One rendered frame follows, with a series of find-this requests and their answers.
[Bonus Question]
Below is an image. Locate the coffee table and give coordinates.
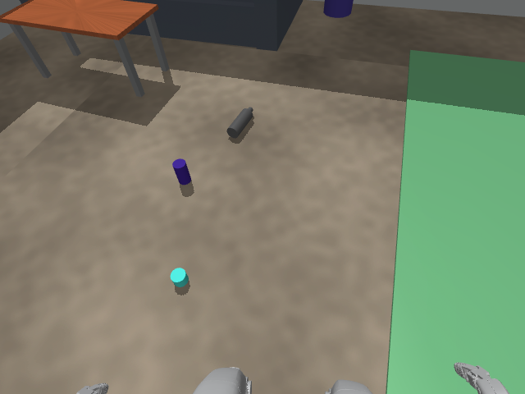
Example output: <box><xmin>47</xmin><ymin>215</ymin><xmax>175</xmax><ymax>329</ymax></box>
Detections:
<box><xmin>0</xmin><ymin>0</ymin><xmax>170</xmax><ymax>97</ymax></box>

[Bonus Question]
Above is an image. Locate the sofa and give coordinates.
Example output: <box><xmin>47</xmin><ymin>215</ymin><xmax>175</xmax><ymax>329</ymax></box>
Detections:
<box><xmin>20</xmin><ymin>0</ymin><xmax>303</xmax><ymax>51</ymax></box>

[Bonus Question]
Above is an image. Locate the right robot hand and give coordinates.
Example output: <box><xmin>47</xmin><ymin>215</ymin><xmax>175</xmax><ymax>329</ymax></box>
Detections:
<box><xmin>454</xmin><ymin>362</ymin><xmax>509</xmax><ymax>394</ymax></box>

